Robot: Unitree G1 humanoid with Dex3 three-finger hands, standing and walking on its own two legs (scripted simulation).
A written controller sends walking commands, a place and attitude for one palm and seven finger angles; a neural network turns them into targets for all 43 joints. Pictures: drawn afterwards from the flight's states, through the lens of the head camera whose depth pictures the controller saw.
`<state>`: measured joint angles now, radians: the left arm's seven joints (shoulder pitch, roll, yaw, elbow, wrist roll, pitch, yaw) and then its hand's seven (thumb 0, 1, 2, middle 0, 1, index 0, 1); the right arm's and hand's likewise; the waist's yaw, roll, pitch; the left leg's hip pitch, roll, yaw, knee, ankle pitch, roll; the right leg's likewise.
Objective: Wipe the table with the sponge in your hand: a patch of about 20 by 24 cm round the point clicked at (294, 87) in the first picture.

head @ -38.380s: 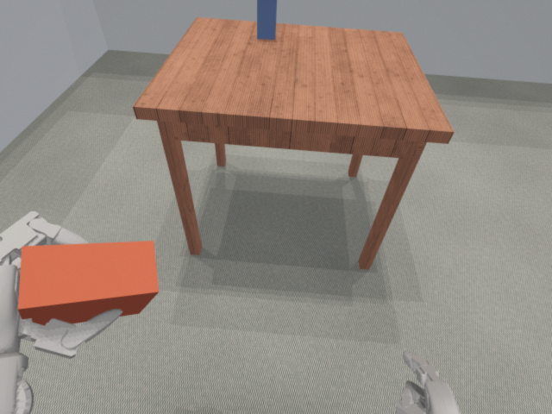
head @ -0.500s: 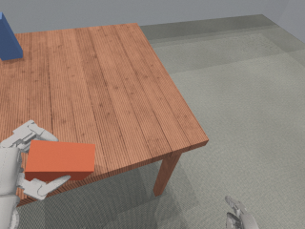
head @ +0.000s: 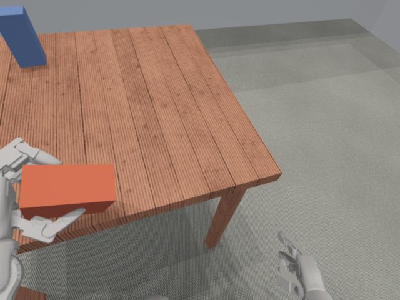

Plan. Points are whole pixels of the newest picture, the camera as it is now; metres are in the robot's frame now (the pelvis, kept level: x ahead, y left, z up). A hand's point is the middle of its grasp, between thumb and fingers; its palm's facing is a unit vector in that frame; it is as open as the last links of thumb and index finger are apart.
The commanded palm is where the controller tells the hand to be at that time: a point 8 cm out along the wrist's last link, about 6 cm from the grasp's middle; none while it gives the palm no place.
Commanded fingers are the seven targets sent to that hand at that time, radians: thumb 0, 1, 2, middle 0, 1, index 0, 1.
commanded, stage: come to a stop and stand still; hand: left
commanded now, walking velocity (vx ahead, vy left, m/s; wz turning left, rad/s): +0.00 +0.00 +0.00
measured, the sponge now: (82, 191) +0.25 +0.23 +0.10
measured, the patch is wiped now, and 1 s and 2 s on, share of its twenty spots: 0.00 0.00 0.00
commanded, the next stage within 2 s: look again from close up in 0.62 s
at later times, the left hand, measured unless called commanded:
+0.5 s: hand (76, 189) +0.23 +0.22 +0.14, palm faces +0.35 -0.87 -0.34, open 10.0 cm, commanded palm +0.17 +0.26 +0.18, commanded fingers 0.00 0.10 1.30 -1.20 -1.60 -1.20 -1.60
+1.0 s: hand (83, 172) +0.25 +0.22 +0.15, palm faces +0.33 -0.87 -0.36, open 10.0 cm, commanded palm +0.19 +0.26 +0.18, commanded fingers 0.00 0.10 1.30 -1.20 -1.60 -1.20 -1.60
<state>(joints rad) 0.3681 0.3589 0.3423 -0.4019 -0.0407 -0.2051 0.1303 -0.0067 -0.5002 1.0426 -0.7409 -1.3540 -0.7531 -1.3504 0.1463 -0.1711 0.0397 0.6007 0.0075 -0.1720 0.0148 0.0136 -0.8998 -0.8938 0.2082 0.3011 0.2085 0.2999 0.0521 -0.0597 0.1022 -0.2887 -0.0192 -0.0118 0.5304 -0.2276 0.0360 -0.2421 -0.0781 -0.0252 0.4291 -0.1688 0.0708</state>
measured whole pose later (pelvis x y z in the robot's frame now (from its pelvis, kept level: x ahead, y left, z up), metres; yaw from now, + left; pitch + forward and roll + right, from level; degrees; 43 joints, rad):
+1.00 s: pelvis +0.03 -0.02 +0.01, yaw -2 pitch -2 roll -1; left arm 0.44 0.36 0.33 -0.51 -0.04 -0.15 0.12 -0.01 -0.50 1.04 -0.74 -1.35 -0.75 -1.35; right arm 0.16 -0.20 0.02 0.59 0.01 -0.13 -0.02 0.02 -0.90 -0.89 0.21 0.30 0.21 0.30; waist 0.02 -0.02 0.11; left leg -0.20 0.02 0.00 0.48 -0.25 0.01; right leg -0.16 -0.04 -0.01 0.38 -0.18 0.05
